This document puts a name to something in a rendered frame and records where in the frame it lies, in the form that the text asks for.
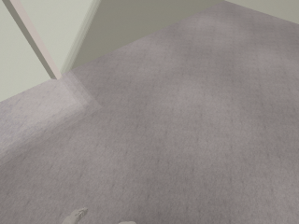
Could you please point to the left robot hand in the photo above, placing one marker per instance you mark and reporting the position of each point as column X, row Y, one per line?
column 76, row 216

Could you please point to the panel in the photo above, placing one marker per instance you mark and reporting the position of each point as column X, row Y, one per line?
column 36, row 37

